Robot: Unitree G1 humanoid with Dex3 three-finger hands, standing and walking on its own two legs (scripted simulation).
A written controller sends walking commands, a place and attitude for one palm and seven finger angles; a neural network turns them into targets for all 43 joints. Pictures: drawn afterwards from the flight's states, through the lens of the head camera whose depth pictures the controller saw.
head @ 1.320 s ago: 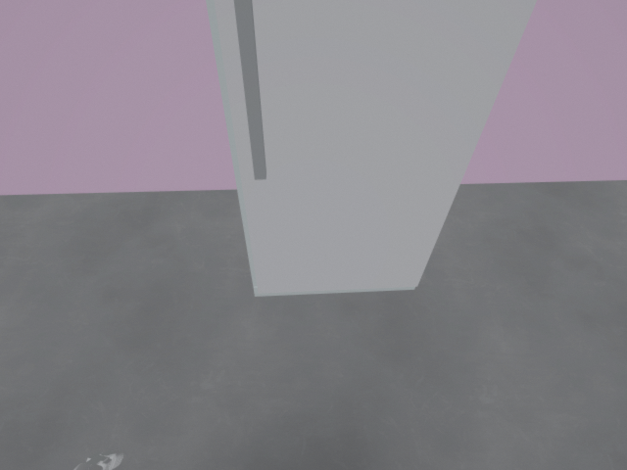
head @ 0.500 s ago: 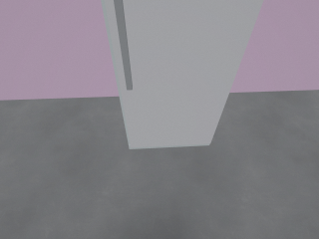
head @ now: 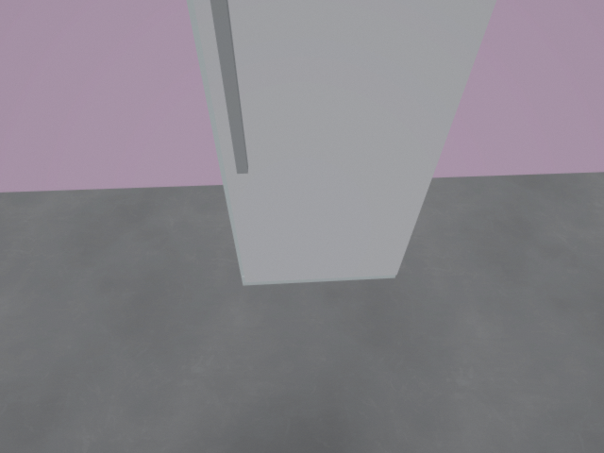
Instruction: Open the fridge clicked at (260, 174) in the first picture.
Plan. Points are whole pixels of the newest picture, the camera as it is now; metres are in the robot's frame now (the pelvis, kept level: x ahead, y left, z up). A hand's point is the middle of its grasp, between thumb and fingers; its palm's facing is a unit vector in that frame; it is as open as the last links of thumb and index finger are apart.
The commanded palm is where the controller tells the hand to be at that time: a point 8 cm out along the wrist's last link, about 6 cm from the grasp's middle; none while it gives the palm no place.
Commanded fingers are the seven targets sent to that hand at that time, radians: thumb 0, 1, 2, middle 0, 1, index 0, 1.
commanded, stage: look at it before walking up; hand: left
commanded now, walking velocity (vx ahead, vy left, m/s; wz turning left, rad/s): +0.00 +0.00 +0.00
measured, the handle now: (230, 69) +0.77 +0.19 +0.14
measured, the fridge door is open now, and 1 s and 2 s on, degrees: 0 0 0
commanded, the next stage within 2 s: turn to face it in 0.12 s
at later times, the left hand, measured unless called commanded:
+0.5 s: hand out of the picture +0.07 +0.24 -0.16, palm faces +0.01 -0.95 -0.32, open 7.4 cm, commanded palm none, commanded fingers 0.00 0.90 0.90 -0.20 -0.30 -0.20 -0.30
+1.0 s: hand (202, 442) +0.17 +0.17 -0.18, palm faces +0.04 -0.98 -0.21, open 7.3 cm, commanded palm none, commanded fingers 0.00 0.90 0.90 -0.20 -0.30 -0.20 -0.30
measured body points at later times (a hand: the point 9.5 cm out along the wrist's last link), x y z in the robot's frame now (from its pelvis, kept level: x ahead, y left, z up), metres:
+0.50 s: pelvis +0.00 +0.00 +0.00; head +0.00 -0.01 +0.45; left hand +0.07 +0.29 -0.14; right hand +0.08 -0.29 -0.14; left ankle +0.00 +0.12 -0.75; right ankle +0.00 -0.12 -0.75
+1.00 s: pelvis +0.12 -0.02 -0.02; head +0.16 -0.04 +0.43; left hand +0.17 +0.22 -0.16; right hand -0.01 -0.22 -0.17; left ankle +0.00 +0.12 -0.75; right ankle +0.20 -0.13 -0.75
